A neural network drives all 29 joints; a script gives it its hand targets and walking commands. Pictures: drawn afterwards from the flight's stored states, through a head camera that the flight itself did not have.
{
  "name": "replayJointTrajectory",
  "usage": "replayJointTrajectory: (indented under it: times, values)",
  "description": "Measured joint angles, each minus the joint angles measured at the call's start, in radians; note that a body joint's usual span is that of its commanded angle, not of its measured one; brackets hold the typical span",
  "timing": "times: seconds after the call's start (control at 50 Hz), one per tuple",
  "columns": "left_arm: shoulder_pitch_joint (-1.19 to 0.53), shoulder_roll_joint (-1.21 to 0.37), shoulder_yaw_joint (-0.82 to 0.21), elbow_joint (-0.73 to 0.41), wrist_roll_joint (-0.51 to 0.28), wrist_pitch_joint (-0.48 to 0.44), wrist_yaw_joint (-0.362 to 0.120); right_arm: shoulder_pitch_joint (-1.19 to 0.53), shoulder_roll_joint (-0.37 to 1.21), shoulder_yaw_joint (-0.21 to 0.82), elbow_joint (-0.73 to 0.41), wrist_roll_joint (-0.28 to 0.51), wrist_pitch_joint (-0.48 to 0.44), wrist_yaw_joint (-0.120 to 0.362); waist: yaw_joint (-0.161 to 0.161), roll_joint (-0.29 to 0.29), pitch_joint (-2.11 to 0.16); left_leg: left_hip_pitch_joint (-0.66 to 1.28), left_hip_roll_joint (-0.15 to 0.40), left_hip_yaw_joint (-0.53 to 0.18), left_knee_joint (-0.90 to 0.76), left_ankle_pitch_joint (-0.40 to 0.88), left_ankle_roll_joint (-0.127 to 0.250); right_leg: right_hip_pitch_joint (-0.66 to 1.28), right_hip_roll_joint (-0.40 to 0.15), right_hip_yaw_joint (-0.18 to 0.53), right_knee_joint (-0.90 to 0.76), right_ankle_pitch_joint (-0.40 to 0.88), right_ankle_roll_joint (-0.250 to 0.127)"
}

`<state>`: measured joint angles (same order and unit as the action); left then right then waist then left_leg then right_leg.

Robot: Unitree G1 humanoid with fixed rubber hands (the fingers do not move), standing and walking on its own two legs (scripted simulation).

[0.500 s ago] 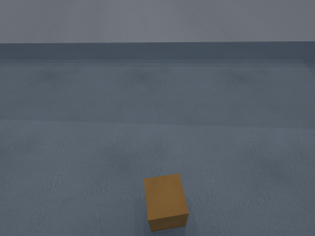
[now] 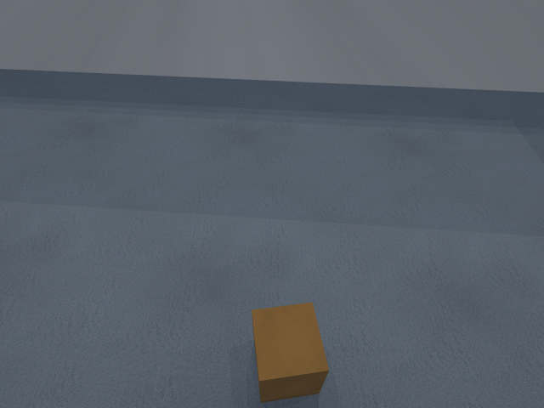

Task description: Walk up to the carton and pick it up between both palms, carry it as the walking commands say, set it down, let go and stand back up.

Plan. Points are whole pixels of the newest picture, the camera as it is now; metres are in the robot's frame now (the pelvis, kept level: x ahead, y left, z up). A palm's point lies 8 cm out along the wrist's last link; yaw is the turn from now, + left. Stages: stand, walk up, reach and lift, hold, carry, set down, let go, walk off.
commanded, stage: walk up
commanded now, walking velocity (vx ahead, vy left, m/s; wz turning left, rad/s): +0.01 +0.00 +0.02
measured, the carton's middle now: (286, 352) +0.44 -0.04 -0.66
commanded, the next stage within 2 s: none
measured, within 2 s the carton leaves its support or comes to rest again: neither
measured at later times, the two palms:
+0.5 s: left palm out of the picture +0.02 +0.22 -0.15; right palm out of the picture -0.06 -0.27 -0.12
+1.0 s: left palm out of the picture -0.02 +0.14 -0.16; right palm out of the picture +0.08 -0.28 -0.14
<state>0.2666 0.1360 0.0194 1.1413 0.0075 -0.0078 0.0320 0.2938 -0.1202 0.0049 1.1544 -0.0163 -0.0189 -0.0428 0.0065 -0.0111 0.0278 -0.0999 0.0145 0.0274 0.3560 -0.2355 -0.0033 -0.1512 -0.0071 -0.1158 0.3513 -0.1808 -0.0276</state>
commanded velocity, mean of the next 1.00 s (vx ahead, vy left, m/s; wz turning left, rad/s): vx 0.02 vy -0.05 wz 0.11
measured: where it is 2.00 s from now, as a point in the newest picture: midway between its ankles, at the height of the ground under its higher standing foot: outside the picture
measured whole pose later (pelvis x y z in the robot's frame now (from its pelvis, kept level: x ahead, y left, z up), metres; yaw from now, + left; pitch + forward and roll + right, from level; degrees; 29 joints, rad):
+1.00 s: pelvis +0.04 -0.06 +0.00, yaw +7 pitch -1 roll +0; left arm 0.32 0.13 0.02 1.15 0.01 -0.01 0.03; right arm 0.24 -0.14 -0.01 1.11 -0.01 -0.01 -0.04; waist 0.02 -0.02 0.02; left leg -0.12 0.00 0.08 0.39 -0.24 0.03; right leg -0.15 -0.07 -0.13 0.38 -0.20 0.03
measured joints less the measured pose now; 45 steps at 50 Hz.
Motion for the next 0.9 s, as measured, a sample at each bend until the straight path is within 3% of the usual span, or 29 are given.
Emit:
replayJointTrajectory:
  times: [0.28, 0.34, 0.42, 0.46, 0.52, 0.58, 0.66, 0.72, 0.78, 0.86, 0.9]
  values:
    - [0.044, -0.004, -0.002, 0.021, 0.006, 0.002, 0.007, 0.040, 0.000, -0.008, -0.003, 0.000, -0.004, -0.001, -0.004, 0.007, 0.005, -0.004, -0.020, 0.002, 0.002, -0.001, 0.021, -0.001, -0.019, 0.003, -0.003, 0.004, 0.021]
    - [0.048, 0.020, 0.016, -0.001, 0.022, 0.029, -0.005, 0.065, -0.002, -0.028, -0.018, -0.018, 0.004, -0.015, -0.029, -0.001, -0.016, -0.038, -0.012, -0.019, 0.016, -0.005, 0.023, -0.108, -0.018, 0.012, 0.221, -0.134, 0.045]
    - [0.026, 0.071, 0.037, -0.044, 0.029, 0.043, -0.012, 0.103, -0.024, -0.037, -0.025, -0.025, 0.002, -0.027, -0.053, -0.013, -0.024, -0.059, 0.022, -0.061, 0.000, 0.009, -0.004, -0.244, -0.012, 0.054, 0.477, -0.148, 0.066]
    - [0.009, 0.087, 0.041, -0.069, 0.026, 0.045, -0.014, 0.115, -0.040, -0.038, -0.026, -0.028, -0.001, -0.025, -0.060, -0.015, -0.022, -0.060, 0.040, -0.077, -0.007, 0.011, -0.021, -0.259, -0.024, 0.067, 0.459, -0.139, 0.072]
    - [-0.022, 0.090, 0.033, -0.100, 0.011, 0.041, -0.007, 0.112, -0.060, -0.045, -0.023, -0.032, 0.000, -0.011, -0.066, -0.005, -0.012, -0.069, 0.062, -0.096, 0.010, -0.002, -0.047, -0.218, -0.041, 0.070, 0.293, -0.137, 0.074]
    - [-0.040, 0.093, 0.027, -0.123, 0.000, 0.022, 0.001, 0.110, -0.064, -0.054, -0.032, -0.024, 0.002, -0.002, -0.055, -0.016, -0.006, -0.102, 0.057, -0.106, 0.093, -0.051, -0.073, -0.129, -0.068, 0.034, 0.082, -0.008, 0.074]
    - [-0.051, 0.050, 0.025, -0.119, 0.010, 0.005, 0.010, 0.059, -0.087, -0.055, -0.060, -0.017, 0.024, -0.004, -0.036, 0.025, 0.008, -0.250, 0.028, -0.083, 0.458, -0.270, -0.044, -0.136, -0.072, 0.002, 0.130, -0.029, 0.047]
    - [-0.037, 0.028, 0.022, -0.106, 0.014, 0.006, 0.016, 0.008, -0.099, -0.055, -0.074, -0.014, 0.037, 0.006, -0.023, 0.035, 0.003, -0.308, 0.006, -0.023, 0.599, -0.242, -0.040, -0.114, -0.084, -0.012, 0.110, -0.036, 0.039]
    - [-0.023, 0.017, 0.022, -0.081, 0.021, 0.004, 0.016, -0.035, -0.095, -0.044, -0.080, -0.007, 0.046, 0.012, -0.012, 0.039, -0.008, -0.273, 0.001, 0.016, 0.501, -0.208, -0.040, -0.093, -0.081, -0.023, 0.092, -0.031, 0.036]
    - [0.004, 0.008, 0.019, -0.032, 0.019, 0.003, 0.007, -0.073, -0.069, -0.027, -0.083, 0.003, 0.034, 0.005, -0.002, 0.054, -0.011, -0.129, 0.012, 0.020, 0.165, -0.060, -0.023, -0.068, -0.048, -0.035, 0.090, -0.037, 0.039]
    - [0.015, 0.010, 0.010, -0.011, 0.012, 0.005, 0.003, -0.080, -0.039, -0.024, -0.070, 0.004, 0.021, 0.003, 0.000, 0.027, -0.004, -0.091, 0.003, 0.031, 0.115, -0.029, 0.015, -0.052, -0.054, -0.027, 0.092, -0.044, 0.045]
